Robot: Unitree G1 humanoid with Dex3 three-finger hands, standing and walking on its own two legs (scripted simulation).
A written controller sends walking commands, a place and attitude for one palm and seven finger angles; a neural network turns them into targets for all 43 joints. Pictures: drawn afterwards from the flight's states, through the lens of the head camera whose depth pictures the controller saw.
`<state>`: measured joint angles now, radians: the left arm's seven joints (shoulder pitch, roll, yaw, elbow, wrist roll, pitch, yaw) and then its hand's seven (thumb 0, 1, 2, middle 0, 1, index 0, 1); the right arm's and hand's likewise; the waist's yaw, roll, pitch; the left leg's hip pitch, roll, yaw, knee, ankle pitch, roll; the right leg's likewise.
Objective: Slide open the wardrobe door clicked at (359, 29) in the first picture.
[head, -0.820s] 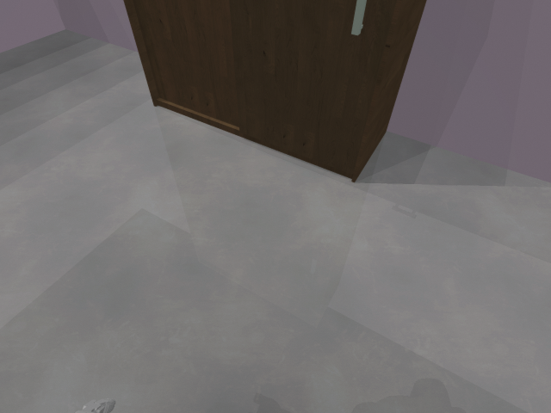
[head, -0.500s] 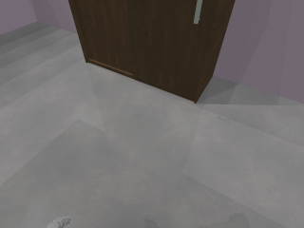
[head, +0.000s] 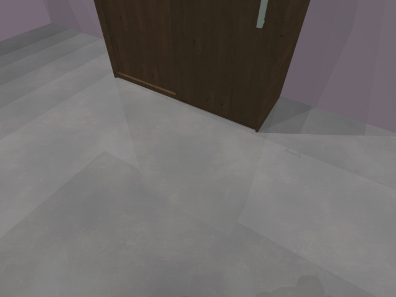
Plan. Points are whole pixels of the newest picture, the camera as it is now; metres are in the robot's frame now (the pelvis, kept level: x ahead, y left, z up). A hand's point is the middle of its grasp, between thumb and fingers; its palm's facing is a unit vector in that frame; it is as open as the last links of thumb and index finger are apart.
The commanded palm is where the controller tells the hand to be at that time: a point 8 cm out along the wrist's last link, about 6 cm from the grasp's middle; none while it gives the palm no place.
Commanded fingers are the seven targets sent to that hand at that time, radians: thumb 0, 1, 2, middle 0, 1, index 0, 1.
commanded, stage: look at it before walking up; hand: right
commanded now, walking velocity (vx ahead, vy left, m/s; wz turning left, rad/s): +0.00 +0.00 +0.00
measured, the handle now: (265, 5) +1.43 -0.26 +0.08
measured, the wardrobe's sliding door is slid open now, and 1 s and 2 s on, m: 0.00 0.00 0.00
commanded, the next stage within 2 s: walk to a spot facing it in 0.62 s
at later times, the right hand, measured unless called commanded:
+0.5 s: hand out of the picture +0.07 -0.24 -0.16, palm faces -0.02 +0.94 -0.33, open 7.4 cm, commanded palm none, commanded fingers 0.00 -0.90 -0.90 0.20 0.30 0.20 0.30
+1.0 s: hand out of the picture +0.05 -0.20 -0.19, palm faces -0.06 +0.98 -0.21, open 7.4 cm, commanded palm none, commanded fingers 0.00 -0.90 -0.90 0.20 0.30 0.20 0.30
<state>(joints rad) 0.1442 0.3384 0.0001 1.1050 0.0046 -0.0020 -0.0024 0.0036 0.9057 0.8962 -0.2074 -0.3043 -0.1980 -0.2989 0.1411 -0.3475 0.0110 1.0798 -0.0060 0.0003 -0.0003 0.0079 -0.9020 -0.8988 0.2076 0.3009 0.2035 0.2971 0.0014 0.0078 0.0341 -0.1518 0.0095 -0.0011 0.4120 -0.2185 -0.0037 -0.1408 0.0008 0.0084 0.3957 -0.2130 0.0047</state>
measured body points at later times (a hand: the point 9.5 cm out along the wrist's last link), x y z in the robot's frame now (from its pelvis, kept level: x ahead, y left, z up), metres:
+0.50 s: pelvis +0.00 +0.00 +0.00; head +0.00 +0.00 +0.45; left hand +0.08 +0.30 -0.13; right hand +0.07 -0.29 -0.13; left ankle +0.00 +0.12 -0.74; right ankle +0.00 -0.12 -0.74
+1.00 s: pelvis +0.05 +0.00 -0.01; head +0.04 -0.01 +0.44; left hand +0.05 +0.26 -0.16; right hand +0.06 -0.25 -0.17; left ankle +0.01 +0.12 -0.74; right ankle +0.00 -0.12 -0.74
